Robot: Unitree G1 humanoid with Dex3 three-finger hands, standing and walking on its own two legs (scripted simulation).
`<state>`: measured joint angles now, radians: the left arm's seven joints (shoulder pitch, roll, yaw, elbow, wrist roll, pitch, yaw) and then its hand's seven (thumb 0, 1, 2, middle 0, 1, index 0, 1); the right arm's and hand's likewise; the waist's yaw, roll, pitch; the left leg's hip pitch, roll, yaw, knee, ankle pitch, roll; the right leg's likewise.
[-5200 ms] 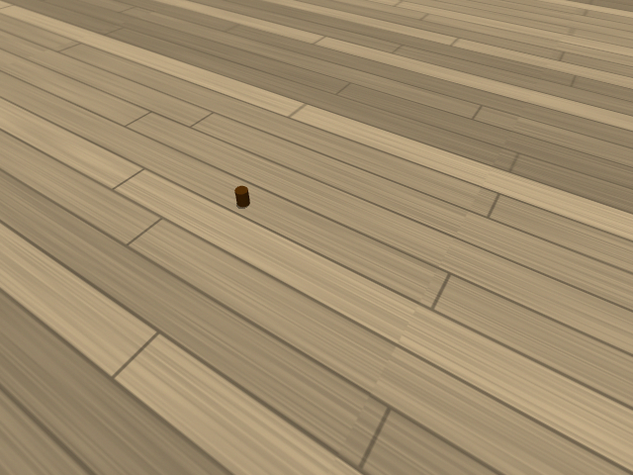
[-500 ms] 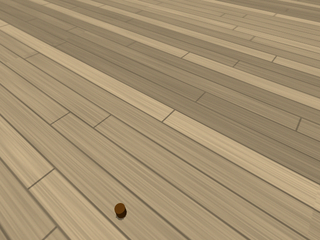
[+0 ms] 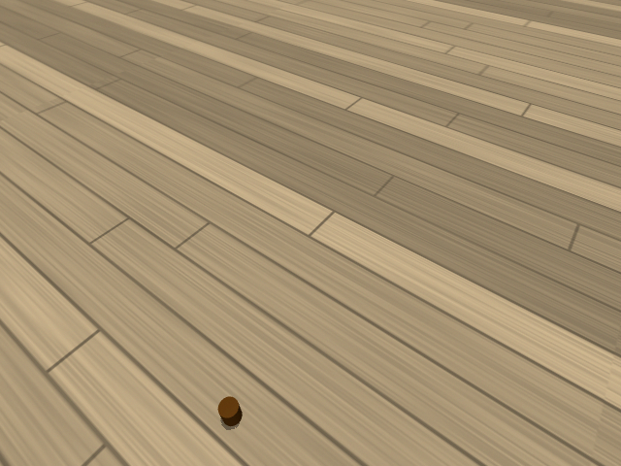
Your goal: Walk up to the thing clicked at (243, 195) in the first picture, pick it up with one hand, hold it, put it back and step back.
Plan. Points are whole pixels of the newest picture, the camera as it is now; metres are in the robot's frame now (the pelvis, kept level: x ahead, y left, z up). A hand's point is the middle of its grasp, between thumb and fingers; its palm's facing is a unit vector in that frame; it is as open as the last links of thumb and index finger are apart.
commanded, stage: stand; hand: left
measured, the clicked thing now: (230, 411) +0.44 +0.26 -0.74
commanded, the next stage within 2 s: none
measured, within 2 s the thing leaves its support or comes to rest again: neither
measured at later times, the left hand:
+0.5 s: hand out of the picture +0.08 +0.24 -0.16, palm faces -0.02 -0.94 -0.34, open 7.4 cm
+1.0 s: hand out of the picture +0.09 +0.24 -0.15, palm faces -0.03 -0.94 -0.34, open 7.4 cm
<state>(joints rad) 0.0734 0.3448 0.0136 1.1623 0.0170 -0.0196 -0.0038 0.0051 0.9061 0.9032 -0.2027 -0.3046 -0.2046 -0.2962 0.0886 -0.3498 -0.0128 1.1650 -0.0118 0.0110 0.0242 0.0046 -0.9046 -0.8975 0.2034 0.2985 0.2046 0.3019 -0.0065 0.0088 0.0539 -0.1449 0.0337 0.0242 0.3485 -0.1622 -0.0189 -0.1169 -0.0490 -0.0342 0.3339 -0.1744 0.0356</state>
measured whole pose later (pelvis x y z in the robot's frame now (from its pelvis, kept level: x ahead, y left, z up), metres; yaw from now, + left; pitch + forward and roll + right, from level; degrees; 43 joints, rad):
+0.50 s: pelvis +0.01 -0.01 +0.00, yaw +0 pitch -2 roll +0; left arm 0.10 0.35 0.01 1.15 0.01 -0.01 -0.01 0.00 0.91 0.90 -0.20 -0.30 -0.20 -0.30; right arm 0.07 -0.35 0.00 1.15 -0.01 -0.01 0.02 0.00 -0.90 -0.90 0.20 0.30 0.20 0.30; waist 0.00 0.00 0.05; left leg -0.12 0.04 0.02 0.32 -0.16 -0.03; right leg -0.10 -0.04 -0.04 0.32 -0.18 0.02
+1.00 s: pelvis +0.01 -0.01 +0.00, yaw +0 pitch -2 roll +0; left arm 0.10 0.35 0.01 1.13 0.01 -0.01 -0.01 0.00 0.91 0.90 -0.20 -0.30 -0.20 -0.30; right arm 0.10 -0.35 0.00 1.15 -0.02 0.00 0.01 0.00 -0.90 -0.90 0.20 0.30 0.20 0.30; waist 0.00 0.00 0.05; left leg -0.11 0.05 0.02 0.31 -0.17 -0.04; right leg -0.09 -0.03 -0.04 0.32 -0.19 0.02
